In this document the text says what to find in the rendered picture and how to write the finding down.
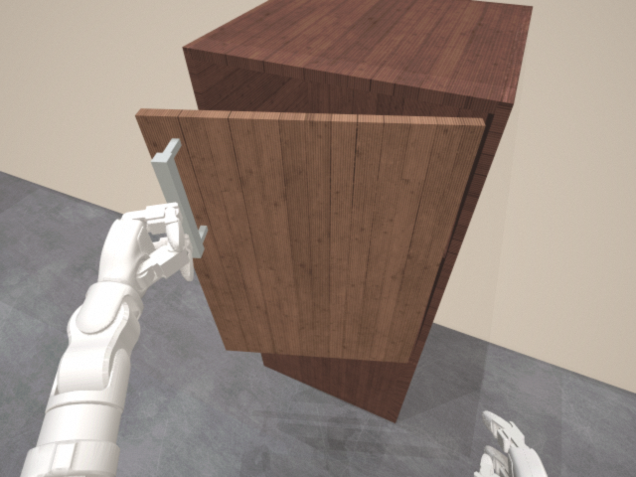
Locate robot right hand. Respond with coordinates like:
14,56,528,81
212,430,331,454
474,410,548,477

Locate robot left hand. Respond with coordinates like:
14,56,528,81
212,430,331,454
97,203,194,298

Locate handle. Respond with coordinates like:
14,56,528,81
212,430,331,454
151,138,208,258

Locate left robot forearm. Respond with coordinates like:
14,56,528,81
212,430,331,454
20,281,144,477

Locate cupboard door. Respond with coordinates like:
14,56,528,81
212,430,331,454
135,108,486,363

